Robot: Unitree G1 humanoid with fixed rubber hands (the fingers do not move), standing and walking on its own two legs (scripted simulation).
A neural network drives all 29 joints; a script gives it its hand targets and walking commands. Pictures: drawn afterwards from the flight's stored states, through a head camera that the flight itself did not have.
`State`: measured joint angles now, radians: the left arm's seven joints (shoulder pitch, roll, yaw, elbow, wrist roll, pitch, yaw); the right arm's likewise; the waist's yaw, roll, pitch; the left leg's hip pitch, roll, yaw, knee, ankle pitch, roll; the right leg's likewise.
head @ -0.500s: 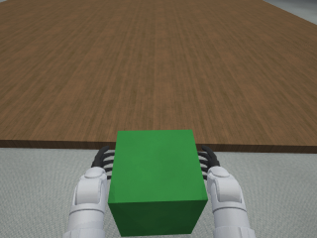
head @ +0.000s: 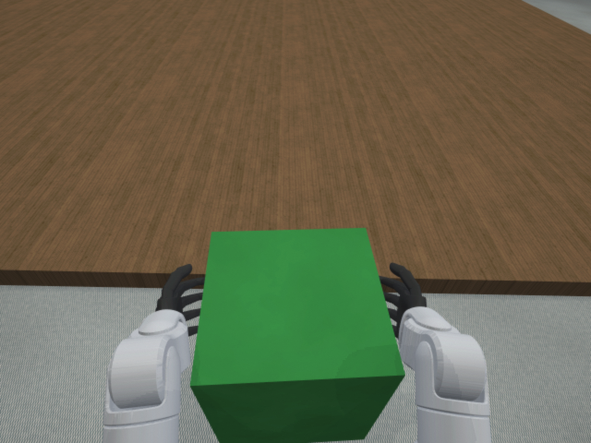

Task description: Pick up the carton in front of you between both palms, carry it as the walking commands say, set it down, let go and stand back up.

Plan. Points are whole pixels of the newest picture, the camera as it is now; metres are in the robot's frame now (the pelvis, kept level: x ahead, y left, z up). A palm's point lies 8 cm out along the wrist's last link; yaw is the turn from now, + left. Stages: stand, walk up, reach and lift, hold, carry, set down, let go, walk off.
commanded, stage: carry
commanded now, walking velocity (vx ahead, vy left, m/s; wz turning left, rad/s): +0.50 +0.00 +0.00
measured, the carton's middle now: (291, 341) +0.28 +0.00 +0.01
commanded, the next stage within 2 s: none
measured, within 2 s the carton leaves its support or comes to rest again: neither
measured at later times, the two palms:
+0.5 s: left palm (223, 160) +0.54 +0.12 +0.13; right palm (393, 159) +0.56 -0.18 +0.13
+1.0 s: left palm (238, 59) +0.98 +0.14 +0.15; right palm (356, 67) +0.95 -0.16 +0.15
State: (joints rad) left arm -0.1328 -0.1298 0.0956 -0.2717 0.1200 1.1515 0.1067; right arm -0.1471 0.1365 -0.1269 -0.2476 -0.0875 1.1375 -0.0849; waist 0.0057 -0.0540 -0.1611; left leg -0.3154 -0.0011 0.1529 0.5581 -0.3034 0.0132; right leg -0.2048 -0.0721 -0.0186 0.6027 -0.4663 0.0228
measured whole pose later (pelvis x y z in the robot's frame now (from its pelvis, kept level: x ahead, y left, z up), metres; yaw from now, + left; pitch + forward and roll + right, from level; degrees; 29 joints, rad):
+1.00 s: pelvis +0.57 +0.01 +0.01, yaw -1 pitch +5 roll -1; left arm -0.84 0.00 0.27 -0.06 0.08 1.37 0.14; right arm -0.81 0.01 -0.27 -0.07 -0.03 1.35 -0.15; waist -0.06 -0.01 0.10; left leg -0.33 -0.01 0.19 0.49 -0.26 0.12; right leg -0.70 -0.06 -0.02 1.13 -0.33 -0.05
